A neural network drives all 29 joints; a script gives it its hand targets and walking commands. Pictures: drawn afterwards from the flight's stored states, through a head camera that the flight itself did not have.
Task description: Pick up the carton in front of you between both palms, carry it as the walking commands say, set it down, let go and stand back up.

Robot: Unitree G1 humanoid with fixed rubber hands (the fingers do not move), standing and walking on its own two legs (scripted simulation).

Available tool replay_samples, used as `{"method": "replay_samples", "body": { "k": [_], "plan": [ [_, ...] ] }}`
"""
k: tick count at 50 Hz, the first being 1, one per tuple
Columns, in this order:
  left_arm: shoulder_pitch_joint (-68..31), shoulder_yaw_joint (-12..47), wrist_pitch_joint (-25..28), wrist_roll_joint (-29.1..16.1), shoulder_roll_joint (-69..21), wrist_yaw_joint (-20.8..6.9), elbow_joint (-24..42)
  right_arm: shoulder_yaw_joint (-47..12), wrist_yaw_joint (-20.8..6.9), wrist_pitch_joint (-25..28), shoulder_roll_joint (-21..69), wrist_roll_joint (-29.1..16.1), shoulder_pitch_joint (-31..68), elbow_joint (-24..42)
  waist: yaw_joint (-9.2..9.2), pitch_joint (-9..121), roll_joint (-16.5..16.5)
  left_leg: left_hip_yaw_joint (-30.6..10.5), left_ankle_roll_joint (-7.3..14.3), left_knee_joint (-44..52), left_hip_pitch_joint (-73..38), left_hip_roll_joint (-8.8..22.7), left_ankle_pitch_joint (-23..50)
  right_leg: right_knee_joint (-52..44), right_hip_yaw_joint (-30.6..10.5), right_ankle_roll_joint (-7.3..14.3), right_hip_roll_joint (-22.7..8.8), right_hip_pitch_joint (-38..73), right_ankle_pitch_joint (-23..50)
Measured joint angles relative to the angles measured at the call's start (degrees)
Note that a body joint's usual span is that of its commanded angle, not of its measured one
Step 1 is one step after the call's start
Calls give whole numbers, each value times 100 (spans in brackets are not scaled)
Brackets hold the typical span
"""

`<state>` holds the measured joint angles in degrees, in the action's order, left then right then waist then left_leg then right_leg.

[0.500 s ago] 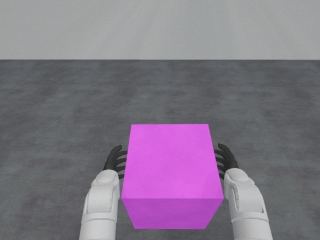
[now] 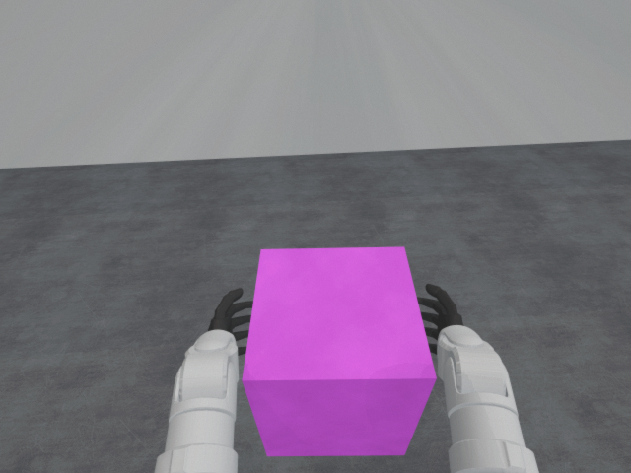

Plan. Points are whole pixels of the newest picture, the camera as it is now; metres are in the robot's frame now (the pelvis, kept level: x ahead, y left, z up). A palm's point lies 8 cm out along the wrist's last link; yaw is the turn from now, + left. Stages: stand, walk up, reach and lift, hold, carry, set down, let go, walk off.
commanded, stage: hold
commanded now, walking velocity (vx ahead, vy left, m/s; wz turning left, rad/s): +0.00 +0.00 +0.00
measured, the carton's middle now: (334, 354) +0.32 +0.00 -0.02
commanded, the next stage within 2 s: set down in 0.28 s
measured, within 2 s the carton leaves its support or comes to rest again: neither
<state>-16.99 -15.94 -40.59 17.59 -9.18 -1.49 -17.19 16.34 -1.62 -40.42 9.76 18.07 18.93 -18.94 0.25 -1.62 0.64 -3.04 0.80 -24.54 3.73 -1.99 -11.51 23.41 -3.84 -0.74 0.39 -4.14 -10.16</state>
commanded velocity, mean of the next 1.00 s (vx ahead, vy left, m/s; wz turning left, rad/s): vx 0.00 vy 0.00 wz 0.00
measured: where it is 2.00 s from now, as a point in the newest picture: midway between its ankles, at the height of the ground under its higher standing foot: outside the picture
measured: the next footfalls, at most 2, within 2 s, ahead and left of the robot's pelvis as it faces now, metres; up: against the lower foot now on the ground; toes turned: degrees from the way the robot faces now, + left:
none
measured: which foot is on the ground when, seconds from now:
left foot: down 0.00-1.00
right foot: down 0.00-1.00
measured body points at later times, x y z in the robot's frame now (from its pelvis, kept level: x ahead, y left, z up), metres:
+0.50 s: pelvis +0.04 -0.01 +0.00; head +0.01 -0.01 +0.45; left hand +0.34 +0.15 +0.03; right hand +0.35 -0.16 +0.04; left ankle +0.03 +0.11 -0.74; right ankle +0.04 -0.13 -0.74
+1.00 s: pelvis -0.01 -0.02 -0.07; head +0.22 +0.00 +0.31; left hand +0.38 +0.19 -0.17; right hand +0.41 -0.12 -0.17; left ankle +0.03 +0.11 -0.74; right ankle +0.05 -0.14 -0.74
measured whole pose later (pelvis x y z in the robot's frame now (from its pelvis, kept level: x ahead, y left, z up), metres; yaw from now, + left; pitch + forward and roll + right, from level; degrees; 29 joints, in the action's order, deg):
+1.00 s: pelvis -0.01 -0.02 -0.07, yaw +0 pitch +30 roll +0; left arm -36.1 -25.0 -7.6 11.4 -4.5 -1.5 -30.6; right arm 19.4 4.4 -7.4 7.0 11.8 37.1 -31.6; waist 4.4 -0.8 1.2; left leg -5.3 -1.6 -53.2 64.7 -2.8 -18.4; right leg 52.2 -5.6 -1.1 4.4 -65.1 -17.0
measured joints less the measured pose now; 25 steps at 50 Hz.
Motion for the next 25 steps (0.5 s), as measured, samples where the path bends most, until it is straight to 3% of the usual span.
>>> {"method": "replay_samples", "body": {
  "k": [10, 21, 25],
  "plan": [
    [-182, -86, 16, 32, -53, -2, -179, 97, -23, -11, -2, 56, -7, 46, -5, 7, -108, 31, 76, 73, -90, -85, -51, -11, -205, -71, -2, 58, -83],
    [86, 218, -62, -129, 22, 54, 269, -214, 73, -99, -68, -175, -243, 457, 25, -40, -34, -65, -32, 302, -151, 19, -78, -207, -159, 19, 101, 108, -118],
    [-103, -24, 76, 14, -28, -33, 33, -38, 74, 52, -16, -125, -57, 191, 107, -66, -37, -79, -67, 280, -86, 55, -117, -135, -154, 61, 145, 18, -172]
  ]
}}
